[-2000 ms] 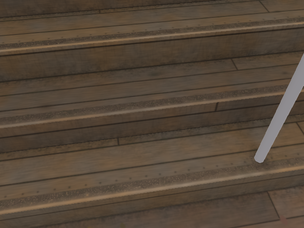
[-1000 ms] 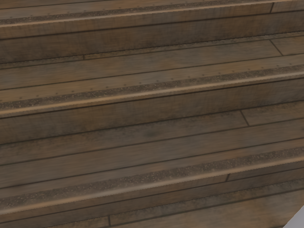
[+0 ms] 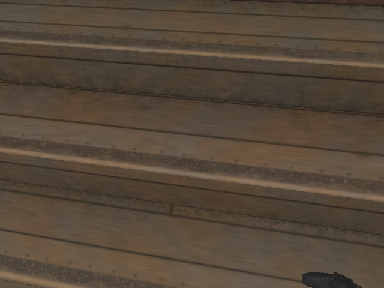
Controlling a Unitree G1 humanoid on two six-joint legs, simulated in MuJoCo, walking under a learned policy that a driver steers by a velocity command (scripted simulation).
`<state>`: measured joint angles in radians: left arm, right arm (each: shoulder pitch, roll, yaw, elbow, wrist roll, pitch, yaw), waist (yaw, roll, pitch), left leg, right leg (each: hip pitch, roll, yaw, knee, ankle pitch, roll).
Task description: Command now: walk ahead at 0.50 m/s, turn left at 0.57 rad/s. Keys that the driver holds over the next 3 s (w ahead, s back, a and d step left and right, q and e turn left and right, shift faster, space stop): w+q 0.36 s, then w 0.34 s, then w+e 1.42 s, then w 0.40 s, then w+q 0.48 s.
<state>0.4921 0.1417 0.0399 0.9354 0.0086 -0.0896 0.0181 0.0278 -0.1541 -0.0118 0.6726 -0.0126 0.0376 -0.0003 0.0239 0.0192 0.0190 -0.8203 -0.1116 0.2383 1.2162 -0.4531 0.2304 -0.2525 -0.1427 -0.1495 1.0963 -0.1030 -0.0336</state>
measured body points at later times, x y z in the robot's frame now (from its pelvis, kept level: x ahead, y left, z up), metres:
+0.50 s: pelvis +0.29 -0.02 +0.17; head +0.33 +0.00 +0.62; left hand +0.51 +0.18 +0.11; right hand +0.31 -0.27 +0.04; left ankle +0.12 +0.02 -0.51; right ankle +0.41 -0.08 -0.45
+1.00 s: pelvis +0.56 +0.10 +0.30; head +0.63 +0.11 +0.74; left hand +0.38 +0.25 +0.18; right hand +0.91 +0.09 +0.29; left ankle +0.72 +0.26 -0.29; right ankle +0.42 -0.08 -0.44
